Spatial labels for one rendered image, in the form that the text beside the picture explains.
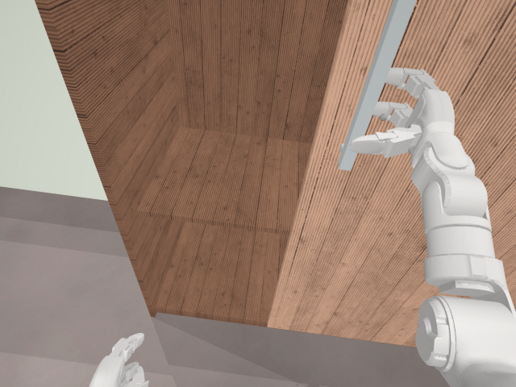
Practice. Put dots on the wardrobe door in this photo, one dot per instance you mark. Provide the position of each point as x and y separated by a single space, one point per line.
353 265

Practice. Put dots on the robot right upper arm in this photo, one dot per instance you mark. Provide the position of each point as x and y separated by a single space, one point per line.
471 342

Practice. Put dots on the right robot hand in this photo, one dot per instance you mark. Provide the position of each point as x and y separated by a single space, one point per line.
433 113

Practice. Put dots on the handle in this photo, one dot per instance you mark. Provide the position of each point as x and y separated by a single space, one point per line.
395 25

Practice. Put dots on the right robot forearm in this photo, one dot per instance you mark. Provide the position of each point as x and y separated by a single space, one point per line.
460 254

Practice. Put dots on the left robot hand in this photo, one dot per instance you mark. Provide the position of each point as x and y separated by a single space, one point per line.
111 372

